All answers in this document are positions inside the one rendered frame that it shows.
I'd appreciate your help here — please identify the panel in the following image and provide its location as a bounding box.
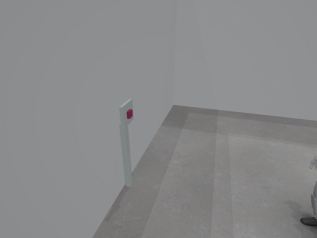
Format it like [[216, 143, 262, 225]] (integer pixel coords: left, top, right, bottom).
[[119, 99, 134, 187]]

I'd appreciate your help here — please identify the button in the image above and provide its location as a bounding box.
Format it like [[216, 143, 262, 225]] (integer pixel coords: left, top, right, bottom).
[[127, 109, 133, 119]]

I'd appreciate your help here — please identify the robot right foot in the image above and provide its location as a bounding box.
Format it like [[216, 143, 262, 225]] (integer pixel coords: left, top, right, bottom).
[[300, 217, 317, 227]]

